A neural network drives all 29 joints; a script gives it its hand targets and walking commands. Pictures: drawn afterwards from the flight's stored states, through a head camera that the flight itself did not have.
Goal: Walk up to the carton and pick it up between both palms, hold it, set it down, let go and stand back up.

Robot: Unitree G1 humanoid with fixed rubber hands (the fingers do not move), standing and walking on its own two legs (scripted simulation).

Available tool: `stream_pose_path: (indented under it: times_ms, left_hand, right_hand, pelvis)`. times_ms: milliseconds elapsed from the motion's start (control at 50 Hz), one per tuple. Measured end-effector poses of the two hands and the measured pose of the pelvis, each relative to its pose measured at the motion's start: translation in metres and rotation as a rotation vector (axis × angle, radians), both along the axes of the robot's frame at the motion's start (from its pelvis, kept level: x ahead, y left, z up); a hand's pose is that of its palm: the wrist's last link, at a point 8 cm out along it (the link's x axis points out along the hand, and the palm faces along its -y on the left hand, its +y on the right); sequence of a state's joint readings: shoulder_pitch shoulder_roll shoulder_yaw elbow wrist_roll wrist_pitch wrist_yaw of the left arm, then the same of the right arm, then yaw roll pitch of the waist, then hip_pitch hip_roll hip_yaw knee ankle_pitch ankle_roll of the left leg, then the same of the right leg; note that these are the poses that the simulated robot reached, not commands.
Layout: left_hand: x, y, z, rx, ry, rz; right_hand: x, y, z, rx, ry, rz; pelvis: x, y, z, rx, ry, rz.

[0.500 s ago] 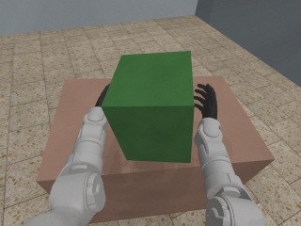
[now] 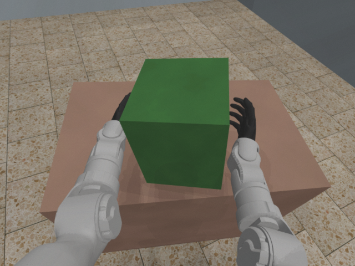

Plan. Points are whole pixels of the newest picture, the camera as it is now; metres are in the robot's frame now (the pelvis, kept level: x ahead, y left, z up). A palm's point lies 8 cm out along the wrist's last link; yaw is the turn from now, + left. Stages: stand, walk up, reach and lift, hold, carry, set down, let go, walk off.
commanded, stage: set down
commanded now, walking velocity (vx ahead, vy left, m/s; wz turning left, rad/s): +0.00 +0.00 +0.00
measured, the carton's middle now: (184, 125) +0.43 -0.03 +0.05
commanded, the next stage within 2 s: none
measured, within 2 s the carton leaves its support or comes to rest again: rests again in 0.86 s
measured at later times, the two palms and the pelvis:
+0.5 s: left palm (117, 121) +0.45 +0.14 +0.04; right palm (233, 138) +0.38 -0.14 +0.06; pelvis +0.00 +0.01 +0.00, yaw +0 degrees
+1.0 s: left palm (120, 123) +0.45 +0.13 +0.04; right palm (233, 148) +0.37 -0.15 +0.03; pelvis +0.00 +0.01 +0.00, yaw +0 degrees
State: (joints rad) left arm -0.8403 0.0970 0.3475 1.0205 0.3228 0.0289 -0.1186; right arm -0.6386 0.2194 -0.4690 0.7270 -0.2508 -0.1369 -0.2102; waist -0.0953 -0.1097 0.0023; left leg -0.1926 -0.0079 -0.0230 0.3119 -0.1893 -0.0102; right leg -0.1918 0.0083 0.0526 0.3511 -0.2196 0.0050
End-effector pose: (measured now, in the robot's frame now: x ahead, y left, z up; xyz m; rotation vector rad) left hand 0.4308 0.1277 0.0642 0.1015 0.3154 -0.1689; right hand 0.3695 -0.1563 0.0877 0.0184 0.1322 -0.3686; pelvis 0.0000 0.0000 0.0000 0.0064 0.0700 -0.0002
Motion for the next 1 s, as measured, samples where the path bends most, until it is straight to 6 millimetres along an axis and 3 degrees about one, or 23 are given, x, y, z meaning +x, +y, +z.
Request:
stream_pose_path:
  times_ms: [220,640,1000]
  left_hand:
    - [0.013,0.004,-0.001,0.005,-0.009,-0.004]
    - [0.022,0.013,-0.025,-0.016,0.001,0.0]
    - [0.017,0.006,-0.029,-0.014,-0.033,-0.013]
  right_hand:
    - [0.009,0.005,-0.009,0.007,0.008,-0.012]
    - [0.013,0.016,-0.039,0.024,0.064,-0.036]
    - [0.0,0.01,-0.057,0.032,0.085,-0.049]
  pelvis:
    - [0.005,0.004,0.0,-0.005,0.039,0.0]
    - [0.005,0.013,-0.002,-0.018,0.144,0.0]
    - [-0.005,0.012,-0.005,-0.017,0.177,0.0]
